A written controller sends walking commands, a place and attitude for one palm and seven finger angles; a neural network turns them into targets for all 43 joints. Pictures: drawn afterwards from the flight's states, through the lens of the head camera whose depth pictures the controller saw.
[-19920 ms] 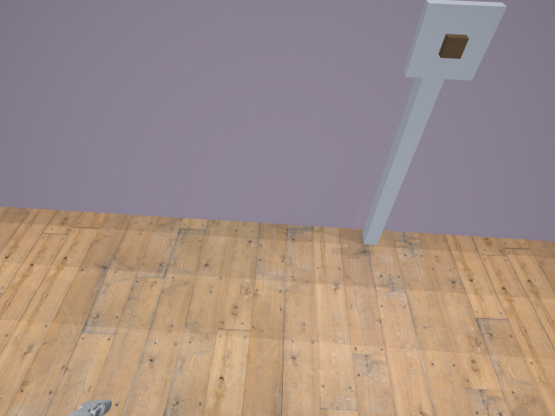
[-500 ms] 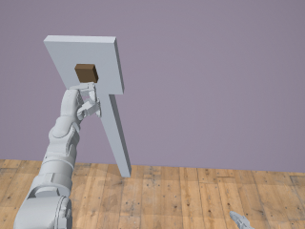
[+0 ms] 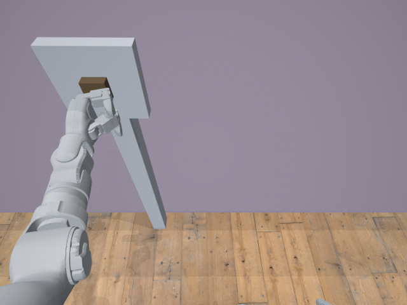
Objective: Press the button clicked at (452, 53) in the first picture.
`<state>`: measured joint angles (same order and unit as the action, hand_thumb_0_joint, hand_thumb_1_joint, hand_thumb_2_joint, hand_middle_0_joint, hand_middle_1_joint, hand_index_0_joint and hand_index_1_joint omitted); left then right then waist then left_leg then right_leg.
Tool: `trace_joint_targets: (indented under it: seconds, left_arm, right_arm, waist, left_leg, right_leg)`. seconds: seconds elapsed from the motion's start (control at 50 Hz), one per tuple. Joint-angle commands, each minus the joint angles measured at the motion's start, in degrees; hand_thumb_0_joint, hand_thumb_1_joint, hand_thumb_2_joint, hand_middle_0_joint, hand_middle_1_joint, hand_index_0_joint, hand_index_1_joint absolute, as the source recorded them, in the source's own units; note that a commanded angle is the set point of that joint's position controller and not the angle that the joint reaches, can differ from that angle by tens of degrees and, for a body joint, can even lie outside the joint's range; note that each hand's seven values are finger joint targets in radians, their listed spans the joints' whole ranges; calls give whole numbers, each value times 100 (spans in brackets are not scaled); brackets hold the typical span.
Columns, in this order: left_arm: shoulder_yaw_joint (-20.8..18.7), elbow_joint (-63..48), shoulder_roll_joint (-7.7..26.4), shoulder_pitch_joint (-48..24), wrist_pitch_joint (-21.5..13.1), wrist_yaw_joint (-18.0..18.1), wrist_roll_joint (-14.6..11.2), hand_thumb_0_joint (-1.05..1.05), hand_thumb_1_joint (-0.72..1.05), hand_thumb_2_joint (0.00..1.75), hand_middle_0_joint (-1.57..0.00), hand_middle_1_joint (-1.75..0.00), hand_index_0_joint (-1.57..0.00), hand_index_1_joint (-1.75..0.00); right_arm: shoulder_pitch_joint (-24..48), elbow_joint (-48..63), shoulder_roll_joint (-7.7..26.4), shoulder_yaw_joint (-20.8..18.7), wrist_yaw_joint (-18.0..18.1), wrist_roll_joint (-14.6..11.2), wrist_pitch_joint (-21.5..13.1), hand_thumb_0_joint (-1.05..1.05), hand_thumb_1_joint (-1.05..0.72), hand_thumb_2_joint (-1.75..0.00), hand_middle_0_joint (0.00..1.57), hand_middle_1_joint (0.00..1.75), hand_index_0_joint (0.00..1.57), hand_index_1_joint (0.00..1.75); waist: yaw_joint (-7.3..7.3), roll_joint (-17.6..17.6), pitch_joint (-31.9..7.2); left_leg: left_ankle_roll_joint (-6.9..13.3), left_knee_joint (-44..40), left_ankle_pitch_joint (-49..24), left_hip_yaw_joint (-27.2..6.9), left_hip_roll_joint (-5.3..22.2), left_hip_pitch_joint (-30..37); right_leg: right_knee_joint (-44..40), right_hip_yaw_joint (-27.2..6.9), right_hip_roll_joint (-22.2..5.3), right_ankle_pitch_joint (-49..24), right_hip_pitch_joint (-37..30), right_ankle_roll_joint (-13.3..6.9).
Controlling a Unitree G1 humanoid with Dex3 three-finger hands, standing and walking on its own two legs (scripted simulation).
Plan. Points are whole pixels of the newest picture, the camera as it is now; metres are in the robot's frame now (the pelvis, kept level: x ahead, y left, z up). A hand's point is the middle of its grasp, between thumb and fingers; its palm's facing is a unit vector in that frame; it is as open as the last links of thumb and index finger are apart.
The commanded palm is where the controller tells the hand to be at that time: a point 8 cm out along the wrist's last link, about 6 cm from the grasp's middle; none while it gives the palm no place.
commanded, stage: press the button with the knuckle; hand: left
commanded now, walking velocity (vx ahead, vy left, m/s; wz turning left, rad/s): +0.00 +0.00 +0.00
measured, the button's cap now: (97, 88) +0.51 +0.21 +0.15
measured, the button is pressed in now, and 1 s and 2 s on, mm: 1 11 0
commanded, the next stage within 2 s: hold the button down briefly in 0.48 s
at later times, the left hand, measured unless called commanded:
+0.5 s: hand (111, 114) +0.46 +0.18 +0.12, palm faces -0.02 -1.00 -0.02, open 2.8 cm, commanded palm +0.47 +0.22 +0.12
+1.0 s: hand (111, 113) +0.47 +0.18 +0.12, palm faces -0.03 -1.00 -0.02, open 2.9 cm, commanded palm +0.46 +0.22 +0.12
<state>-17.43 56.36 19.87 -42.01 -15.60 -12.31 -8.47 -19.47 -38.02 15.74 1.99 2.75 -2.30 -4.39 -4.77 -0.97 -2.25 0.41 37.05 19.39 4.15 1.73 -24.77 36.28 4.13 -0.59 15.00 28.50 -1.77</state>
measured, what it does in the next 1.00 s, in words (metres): stands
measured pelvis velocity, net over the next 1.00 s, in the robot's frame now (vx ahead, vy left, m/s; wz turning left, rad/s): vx -0.03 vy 0.01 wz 0.03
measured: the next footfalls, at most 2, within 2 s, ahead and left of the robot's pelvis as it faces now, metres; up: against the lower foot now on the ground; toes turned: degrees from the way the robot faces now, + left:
none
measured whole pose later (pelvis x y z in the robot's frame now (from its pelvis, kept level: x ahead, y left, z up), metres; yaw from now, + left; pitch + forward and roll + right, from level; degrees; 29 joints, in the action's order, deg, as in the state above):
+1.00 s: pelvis -0.03 +0.01 -0.02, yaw +2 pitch +12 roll -1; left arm -16.5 72.2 26.4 -58.4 -17.6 -13.5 -6.3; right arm -23.4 -39.5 17.0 3.3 2.3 -1.0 -7.4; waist -8.1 -0.6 -2.7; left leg 1.4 44.8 19.2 2.2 1.0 -38.0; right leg 41.1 5.7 -1.7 13.9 39.5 -1.1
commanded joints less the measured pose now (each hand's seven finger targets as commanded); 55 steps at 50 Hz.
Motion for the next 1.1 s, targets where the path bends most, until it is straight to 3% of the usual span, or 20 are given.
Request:
trace_joint_targets:
  seconds: [0.0,0.02,0.06,0.12,0.18,0.22,0.28,0.32,0.38,0.42,0.48,0.52,0.54,0.64,0.7,0.74,0.88,0.92,1.02,1.08]
  left_arm:
    - [-366,-1058,1611,-2628,-434,-66,-63,0,90,90,-130,-150,-130,-150]
    - [-348,-1010,1564,-2714,-425,-81,-76,0,90,90,-130,-150,-130,-150]
    - [-309,-985,1570,-3055,-468,-70,-86,0,90,90,-130,-150,-130,-150]
    - [-235,-762,1552,-3300,-474,-76,-51,0,90,90,-130,-150,-130,-150]
    - [-309,-504,1735,-3540,-505,-45,7,0,90,90,-130,-150,-130,-150]
    - [-200,-377,1645,-3799,-515,-60,29,0,90,90,-130,-150,-130,-150]
    - [-245,-310,1733,-4097,-578,-24,62,0,90,90,-130,-150,-130,-150]
    - [-143,-193,1568,-4203,-583,-13,48,0,90,90,-130,-150,-130,-150]
    - [-153,3,1650,-4459,-579,30,71,0,90,90,-130,-150,-130,-150]
    - [-58,-58,1580,-4675,-602,45,119,0,90,90,-130,-150,-130,-150]
    - [-34,41,1599,-4828,-612,82,147,0,90,90,-130,-150,-130,-150]
    - [29,141,1510,-4902,-578,103,113,0,90,90,-130,-150,-130,-150]
    - [-13,289,1581,-4882,-535,106,93,0,90,90,-130,-150,-130,-150]
    - [2,328,1703,-5024,-521,82,125,0,90,90,-130,-150,-130,-150]
    - [-106,363,1844,-5030,-503,70,105,0,90,90,-130,-150,-130,-150]
    - [41,321,1683,-5093,-470,48,85,0,90,90,-130,-150,-130,-150]
    - [46,278,1694,-5134,-424,90,103,0,90,90,-130,-150,-130,-150]
    - [-65,345,1854,-5038,-402,90,141,0,90,90,-130,-150,-130,-150]
    - [36,377,1575,-4781,-360,66,128,0,90,90,-130,-150,-130,-150]
    - [-59,103,1650,-4558,-413,55,143,0,90,90,-130,-150,-130,-150]
  right_arm:
    - [-277,590,818,-264,25,14,-183,0,-90,-90,20,30,20,30]
    - [-278,593,804,-260,29,17,-174,0,-90,-90,20,30,20,30]
    - [-342,538,820,-272,37,21,-161,0,-90,-90,20,30,20,30]
    - [-391,486,834,-259,41,18,-176,0,-90,-90,20,30,20,30]
    - [-506,409,878,-263,49,39,-176,0,-90,-90,20,30,20,30]
    - [-546,367,881,-251,44,40,-200,0,-90,-90,20,30,20,30]
    - [-654,322,912,-268,38,75,-221,0,-90,-90,20,30,20,30]
    - [-697,298,914,-262,18,86,-243,0,-90,-90,20,30,20,30]
    - [-792,235,966,-261,14,106,-251,0,-90,-90,20,30,20,30]
    - [-821,219,959,-252,3,117,-273,0,-90,-90,20,30,20,30]
    - [-880,187,987,-254,-4,127,-286,0,-90,-90,20,30,20,30]
    - [-877,173,993,-228,-5,125,-309,0,-90,-90,20,30,20,30]
    - [-890,151,1018,-216,7,118,-322,0,-90,-90,20,30,20,30]
    - [-920,175,1060,-187,26,117,-402,0,-90,-90,20,30,20,30]
    - [-964,178,1081,-195,36,124,-419,0,-90,-90,20,30,20,30]
    - [-968,191,1073,-182,35,119,-449,0,-90,-90,20,30,20,30]
    - [-1018,212,1103,-180,30,133,-499,0,-90,-90,20,30,20,30]
    - [-1030,232,1099,-188,21,136,-490,0,-90,-90,20,30,20,30]
    - [-1001,321,1067,-213,-29,143,-457,0,-90,-90,20,30,20,30]
    - [-974,408,1046,-240,-57,153,-430,0,-90,-90,20,30,20,30]
  waist:
    - [11,76,-1997]
    - [-7,-42,-1931]
    - [-129,222,-1830]
    - [-180,-124,-1816]
    - [-289,94,-1856]
    - [-351,-132,-1796]
    - [-397,-144,-2049]
    - [-449,-186,-2025]
    - [-560,94,-1904]
    - [-567,-323,-2004]
    - [-638,-173,-2050]
    - [-674,-237,-1906]
    - [-707,-40,-1760]
    - [-728,-288,-1765]
    - [-729,-147,-1871]
    - [-769,-199,-1833]
    - [-792,-242,-1906]
    - [-737,-258,-1945]
    - [-708,-102,-1804]
    - [-567,-261,-2151]
  left_leg:
    - [141,-397,-989,-232,-189,56]
    - [140,-379,-951,-217,-194,33]
    - [156,-371,-850,-272,-165,35]
    - [140,-360,-635,-296,-180,19]
    - [149,-318,-515,-351,-161,-83]
    - [135,-293,-430,-385,-160,-60]
    - [125,-248,-458,-457,-151,10]
    - [111,-232,-441,-492,-139,68]
    - [129,-219,-263,-538,-116,-116]
    - [105,-213,-239,-573,-127,19]
    - [107,-192,-143,-646,-110,32]
    - [108,-204,106,-632,-106,-72]
    - [126,-214,246,-627,-100,-257]
    - [122,-230,558,-668,-99,-356]
    - [126,-182,527,-665,-91,-426]
    - [127,-194,623,-665,-86,-460]
    - [131,-168,699,-680,-88,-462]
    - [125,-138,701,-670,-98,-534]
    - [130,-124,724,-652,-110,-589]
    - [123,-85,395,-615,-121,-401]
  right_leg:
    - [-314,-525,23,-1466,-1481,59]
    - [-326,-538,22,-1428,-1415,58]
    - [-356,-501,47,-1249,-1228,76]
    - [-361,-511,46,-956,-1018,62]
    - [-339,-501,58,-781,-907,86]
    - [-317,-479,64,-665,-688,70]
    - [-237,-445,82,-627,-601,70]
    - [-225,-401,95,-566,-414,65]
    - [-234,-398,110,-381,-287,94]
    - [-199,-385,104,-300,-130,68]
    - [-188,-355,124,-160,-12,77]
    - [-235,-372,122,53,106,82]
    - [-267,-388,119,160,87,95]
    - [-228,-391,100,420,232,89]
    - [-209,-396,99,396,166,104]
    - [-222,-410,93,466,224,117]
    - [-184,-395,94,517,316,116]
    - [-171,-415,89,544,258,106]
    - [-177,-395,94,568,306,97]
    - [-117,-396,97,340,92,70]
